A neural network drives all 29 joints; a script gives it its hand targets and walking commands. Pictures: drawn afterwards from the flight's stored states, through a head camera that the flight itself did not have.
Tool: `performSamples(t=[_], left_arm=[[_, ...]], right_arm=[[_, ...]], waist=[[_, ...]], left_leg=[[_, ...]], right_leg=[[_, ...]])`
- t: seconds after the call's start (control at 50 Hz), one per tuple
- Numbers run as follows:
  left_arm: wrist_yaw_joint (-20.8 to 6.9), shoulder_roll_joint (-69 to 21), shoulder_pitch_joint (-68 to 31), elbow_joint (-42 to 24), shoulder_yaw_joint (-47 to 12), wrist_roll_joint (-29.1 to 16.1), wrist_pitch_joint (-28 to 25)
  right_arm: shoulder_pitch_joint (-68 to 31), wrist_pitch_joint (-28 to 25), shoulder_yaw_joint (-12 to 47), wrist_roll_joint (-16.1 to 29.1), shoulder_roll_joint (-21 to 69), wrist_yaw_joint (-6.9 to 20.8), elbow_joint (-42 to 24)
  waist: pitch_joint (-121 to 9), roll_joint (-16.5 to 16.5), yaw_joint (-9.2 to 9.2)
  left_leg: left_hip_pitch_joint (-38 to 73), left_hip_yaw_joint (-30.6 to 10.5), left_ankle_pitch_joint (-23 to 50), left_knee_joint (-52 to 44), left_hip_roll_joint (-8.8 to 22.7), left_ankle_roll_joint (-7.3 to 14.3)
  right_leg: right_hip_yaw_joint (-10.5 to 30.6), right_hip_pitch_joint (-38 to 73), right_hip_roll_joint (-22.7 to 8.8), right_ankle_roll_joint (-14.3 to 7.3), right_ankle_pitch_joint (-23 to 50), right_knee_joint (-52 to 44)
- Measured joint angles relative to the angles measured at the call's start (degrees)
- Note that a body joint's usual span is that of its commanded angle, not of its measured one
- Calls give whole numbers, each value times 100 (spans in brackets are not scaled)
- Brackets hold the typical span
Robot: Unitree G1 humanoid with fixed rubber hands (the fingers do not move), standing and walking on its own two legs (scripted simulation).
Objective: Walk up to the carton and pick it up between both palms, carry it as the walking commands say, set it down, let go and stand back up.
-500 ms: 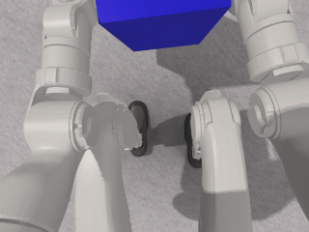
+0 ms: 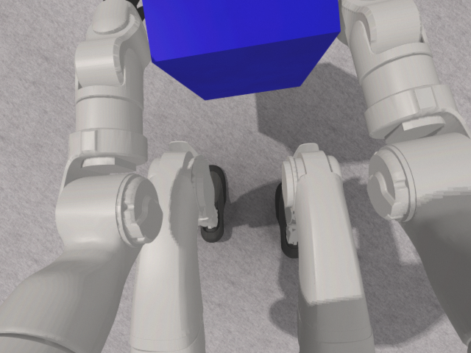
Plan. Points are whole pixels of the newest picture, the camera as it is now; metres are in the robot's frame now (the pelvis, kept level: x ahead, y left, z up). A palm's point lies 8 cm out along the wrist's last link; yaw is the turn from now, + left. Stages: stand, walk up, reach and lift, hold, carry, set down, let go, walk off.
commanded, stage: reach and lift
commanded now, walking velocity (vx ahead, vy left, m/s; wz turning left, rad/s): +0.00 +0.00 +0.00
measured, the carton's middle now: (242, 22) +0.55 +0.01 -0.12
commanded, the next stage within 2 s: none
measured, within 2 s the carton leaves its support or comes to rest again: neither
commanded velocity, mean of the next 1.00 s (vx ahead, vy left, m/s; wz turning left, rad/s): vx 0.00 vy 0.00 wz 0.00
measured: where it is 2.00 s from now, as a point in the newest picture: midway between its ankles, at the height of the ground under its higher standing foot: (251, 225)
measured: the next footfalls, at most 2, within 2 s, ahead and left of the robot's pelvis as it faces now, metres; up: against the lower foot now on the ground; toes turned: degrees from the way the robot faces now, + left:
none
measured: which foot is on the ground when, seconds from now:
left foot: down 0.00-1.00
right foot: down 0.00-1.00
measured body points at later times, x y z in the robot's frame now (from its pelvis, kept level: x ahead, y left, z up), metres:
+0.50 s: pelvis +0.00 +0.00 +0.06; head +0.27 -0.01 +0.41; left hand +0.53 +0.16 +0.02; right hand +0.55 -0.13 +0.02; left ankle +0.19 +0.10 -0.41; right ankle +0.14 -0.11 -0.41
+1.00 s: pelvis +0.00 +0.00 +0.11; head +0.23 +0.00 +0.49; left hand +0.50 +0.16 +0.10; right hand +0.52 -0.12 +0.10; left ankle +0.19 +0.10 -0.41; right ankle +0.14 -0.11 -0.41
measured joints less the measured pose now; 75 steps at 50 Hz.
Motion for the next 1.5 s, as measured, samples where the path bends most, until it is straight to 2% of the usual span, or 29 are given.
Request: performSamples(t=[0.72,1.0,1.16,1.5], left_arm=[[33,-329,899,-573,-10,100,206],[35,-463,1299,-694,-14,114,213],[75,-550,1355,-736,-29,196,305],[95,-699,2072,-904,-222,201,214]], right_arm=[[914,89,-223,-144,329,76,-453],[1318,89,-239,-185,463,83,-563],[1454,84,-337,-277,480,186,-563],[2126,-19,-338,-278,683,197,-696]], waist=[[-9,-20,75],[-14,15,148],[-40,44,148],[-18,62,152]], left_leg=[[2017,-155,-35,-1298,-80,-80],[2928,-220,77,-1952,-126,-89],[3348,-263,161,-2338,-144,-99],[4635,-354,301,-3361,-167,-156]], right_leg=[[0,2022,39,0,95,-1428],[0,2955,23,0,251,-2145],[0,3376,28,0,365,-2562],[0,4651,21,-37,542,-3615]])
